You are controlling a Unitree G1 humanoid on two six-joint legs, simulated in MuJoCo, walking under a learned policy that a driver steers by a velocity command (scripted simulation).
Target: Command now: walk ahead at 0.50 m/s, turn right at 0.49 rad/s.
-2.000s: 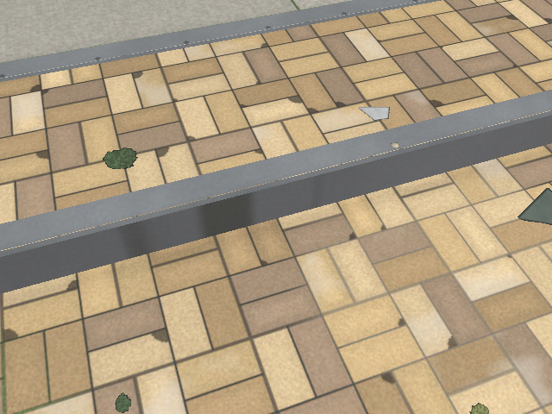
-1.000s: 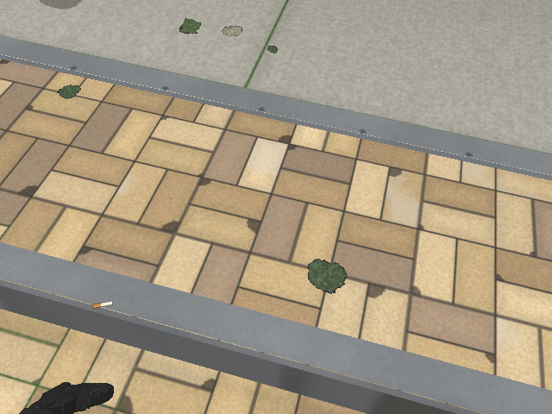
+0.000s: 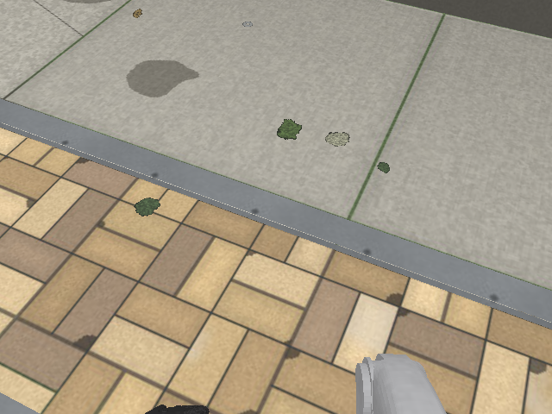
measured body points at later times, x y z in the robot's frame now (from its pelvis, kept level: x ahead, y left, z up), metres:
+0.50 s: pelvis +0.28 -0.06 +0.16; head +0.30 -0.10 +0.61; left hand +0.35 +0.17 +0.04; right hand +0.47 -0.32 +0.09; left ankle +0.51 +0.05 -0.50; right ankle +0.18 -0.10 -0.59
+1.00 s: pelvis +0.45 -0.08 +0.15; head +0.49 -0.11 +0.60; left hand +0.76 +0.03 +0.07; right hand +0.40 -0.38 +0.05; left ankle +0.56 -0.04 -0.59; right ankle +0.40 -0.23 -0.52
